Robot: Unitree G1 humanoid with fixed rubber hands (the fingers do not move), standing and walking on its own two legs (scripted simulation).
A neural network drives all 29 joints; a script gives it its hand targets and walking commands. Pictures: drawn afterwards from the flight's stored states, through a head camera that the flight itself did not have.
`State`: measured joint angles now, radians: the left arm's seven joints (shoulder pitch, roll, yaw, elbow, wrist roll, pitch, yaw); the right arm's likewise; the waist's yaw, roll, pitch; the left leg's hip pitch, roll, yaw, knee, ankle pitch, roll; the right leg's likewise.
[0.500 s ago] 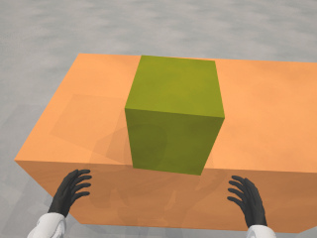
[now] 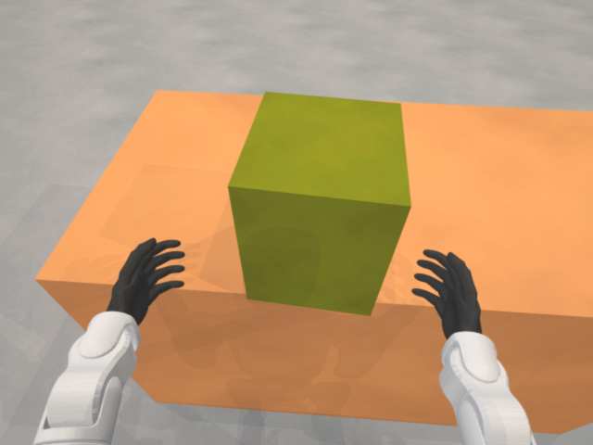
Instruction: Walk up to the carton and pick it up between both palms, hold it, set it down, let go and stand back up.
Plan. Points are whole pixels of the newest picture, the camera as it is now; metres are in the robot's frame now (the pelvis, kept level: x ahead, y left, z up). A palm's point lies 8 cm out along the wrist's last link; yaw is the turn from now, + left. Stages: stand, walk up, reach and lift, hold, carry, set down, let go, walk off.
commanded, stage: reach and lift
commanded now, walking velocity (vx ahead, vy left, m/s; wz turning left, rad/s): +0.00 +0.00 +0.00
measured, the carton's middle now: (319, 207) +0.43 -0.02 +0.08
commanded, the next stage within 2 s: none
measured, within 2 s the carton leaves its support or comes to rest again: neither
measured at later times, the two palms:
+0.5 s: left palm (125, 231) +0.33 +0.23 +0.13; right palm (455, 245) +0.32 -0.18 +0.13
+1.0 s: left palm (142, 160) +0.40 +0.21 +0.19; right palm (464, 187) +0.38 -0.19 +0.18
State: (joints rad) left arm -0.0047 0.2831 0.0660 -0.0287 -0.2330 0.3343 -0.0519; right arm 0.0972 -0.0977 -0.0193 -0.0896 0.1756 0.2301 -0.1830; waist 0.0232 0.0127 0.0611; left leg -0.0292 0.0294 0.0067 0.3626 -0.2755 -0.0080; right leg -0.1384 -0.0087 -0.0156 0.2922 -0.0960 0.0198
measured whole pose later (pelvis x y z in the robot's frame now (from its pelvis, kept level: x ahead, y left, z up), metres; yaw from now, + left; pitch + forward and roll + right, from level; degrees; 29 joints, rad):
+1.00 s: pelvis -0.01 +0.00 +0.00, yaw +2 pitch +0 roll -1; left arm -0.75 0.40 0.15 0.35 -0.19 0.68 -0.05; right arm -0.66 -0.20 -0.08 0.30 0.32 0.49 -0.24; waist -0.07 -0.01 0.02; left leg -0.11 0.03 -0.01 0.39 -0.26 -0.01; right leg -0.19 -0.01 -0.03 0.28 -0.08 0.02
